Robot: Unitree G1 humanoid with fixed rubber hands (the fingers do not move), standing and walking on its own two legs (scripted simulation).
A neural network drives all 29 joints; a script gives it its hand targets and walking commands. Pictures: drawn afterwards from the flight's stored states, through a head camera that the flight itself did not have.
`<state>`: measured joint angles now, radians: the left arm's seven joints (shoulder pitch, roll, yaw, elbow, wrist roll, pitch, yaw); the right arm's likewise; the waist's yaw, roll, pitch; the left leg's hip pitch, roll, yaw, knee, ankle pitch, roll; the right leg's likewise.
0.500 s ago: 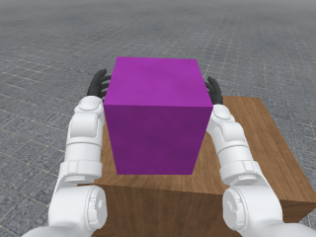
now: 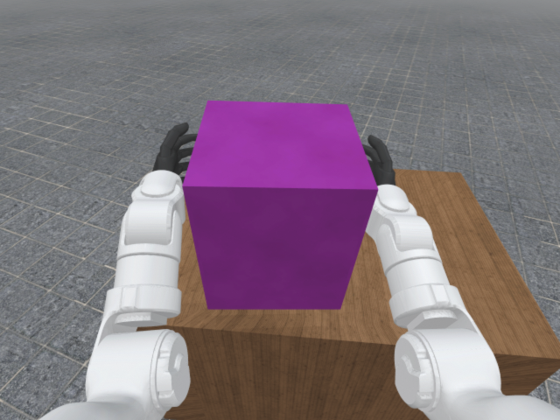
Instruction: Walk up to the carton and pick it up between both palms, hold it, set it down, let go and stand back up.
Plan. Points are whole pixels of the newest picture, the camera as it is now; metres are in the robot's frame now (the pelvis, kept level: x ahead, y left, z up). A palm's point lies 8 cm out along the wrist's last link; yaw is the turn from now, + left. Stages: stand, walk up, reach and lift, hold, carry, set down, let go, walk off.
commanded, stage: hold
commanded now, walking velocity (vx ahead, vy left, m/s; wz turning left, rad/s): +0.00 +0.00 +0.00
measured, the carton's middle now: (276, 208) +0.38 +0.02 +0.14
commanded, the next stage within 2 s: set down in 0.54 s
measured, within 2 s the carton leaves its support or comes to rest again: neither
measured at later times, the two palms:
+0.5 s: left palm (169, 177) +0.37 +0.17 +0.21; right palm (379, 189) +0.38 -0.13 +0.18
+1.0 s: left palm (167, 150) +0.39 +0.17 +0.24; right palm (377, 178) +0.39 -0.13 +0.19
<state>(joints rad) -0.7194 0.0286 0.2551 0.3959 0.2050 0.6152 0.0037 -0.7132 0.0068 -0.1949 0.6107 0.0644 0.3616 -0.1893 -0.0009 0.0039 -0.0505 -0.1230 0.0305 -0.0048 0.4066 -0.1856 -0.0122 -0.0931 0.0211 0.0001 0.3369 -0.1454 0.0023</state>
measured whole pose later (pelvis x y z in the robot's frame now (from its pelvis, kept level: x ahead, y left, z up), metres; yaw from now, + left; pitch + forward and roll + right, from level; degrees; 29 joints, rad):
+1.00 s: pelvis +0.01 +0.00 +0.00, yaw +0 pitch -6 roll +0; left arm -0.82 0.00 0.37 0.47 0.33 0.51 -0.11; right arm -0.73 0.03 -0.23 0.70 -0.01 0.15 -0.18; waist 0.00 0.00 -0.04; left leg -0.07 0.02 0.00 0.36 -0.18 -0.01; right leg -0.06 0.01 0.00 0.34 -0.17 0.00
